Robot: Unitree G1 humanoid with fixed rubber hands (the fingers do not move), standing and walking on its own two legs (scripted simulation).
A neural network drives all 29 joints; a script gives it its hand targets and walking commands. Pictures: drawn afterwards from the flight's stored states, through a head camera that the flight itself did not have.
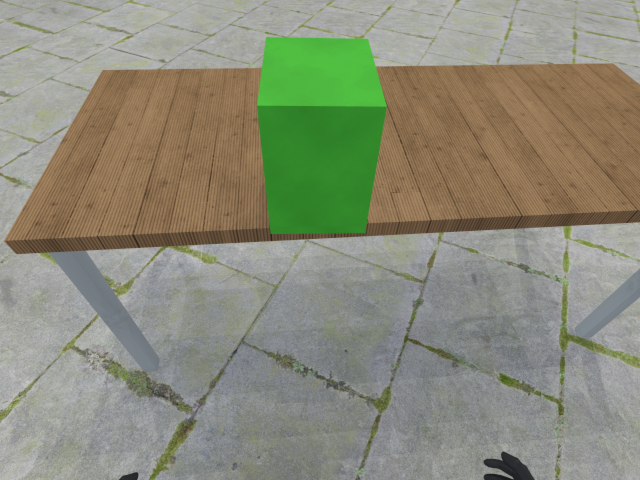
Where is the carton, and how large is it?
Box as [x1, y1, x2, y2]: [257, 37, 386, 233]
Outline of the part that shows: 266,37 257,109 270,232 364,232 386,107 368,40 349,38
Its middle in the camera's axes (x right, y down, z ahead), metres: -0.01 -0.18 +0.70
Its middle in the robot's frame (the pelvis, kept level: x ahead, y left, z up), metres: +0.67 +0.04 +0.06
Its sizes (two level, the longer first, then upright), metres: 0.222 0.177 0.261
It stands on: a table, 0.67 m high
